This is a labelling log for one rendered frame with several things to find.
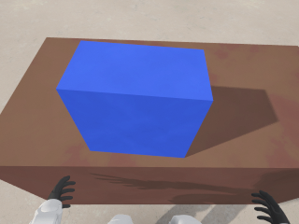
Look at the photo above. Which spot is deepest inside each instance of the carton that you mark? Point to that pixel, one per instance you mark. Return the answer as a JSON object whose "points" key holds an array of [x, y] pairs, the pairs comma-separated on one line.
{"points": [[136, 99]]}

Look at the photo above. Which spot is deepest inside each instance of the robot left hand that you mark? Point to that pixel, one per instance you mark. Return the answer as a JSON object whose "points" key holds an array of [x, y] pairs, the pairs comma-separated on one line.
{"points": [[58, 190]]}

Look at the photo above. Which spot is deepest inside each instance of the robot thigh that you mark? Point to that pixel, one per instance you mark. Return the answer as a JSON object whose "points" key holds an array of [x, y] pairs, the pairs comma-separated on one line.
{"points": [[184, 219], [121, 219]]}

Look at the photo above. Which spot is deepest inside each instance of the robot right hand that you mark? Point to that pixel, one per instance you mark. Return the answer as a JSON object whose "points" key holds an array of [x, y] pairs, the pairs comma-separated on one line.
{"points": [[276, 214]]}

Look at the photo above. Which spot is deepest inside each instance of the pedestal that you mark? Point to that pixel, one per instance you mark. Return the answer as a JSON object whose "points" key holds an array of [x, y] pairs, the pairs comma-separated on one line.
{"points": [[247, 142]]}

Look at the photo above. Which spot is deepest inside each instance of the right robot thigh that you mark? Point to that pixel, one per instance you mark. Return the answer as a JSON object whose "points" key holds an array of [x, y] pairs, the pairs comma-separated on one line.
{"points": [[184, 219]]}

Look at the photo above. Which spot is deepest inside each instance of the left robot thigh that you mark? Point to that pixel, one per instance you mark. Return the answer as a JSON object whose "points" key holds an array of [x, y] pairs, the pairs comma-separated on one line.
{"points": [[121, 219]]}

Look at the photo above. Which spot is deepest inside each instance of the left robot forearm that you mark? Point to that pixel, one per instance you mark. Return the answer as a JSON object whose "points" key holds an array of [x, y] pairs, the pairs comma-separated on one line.
{"points": [[49, 212]]}

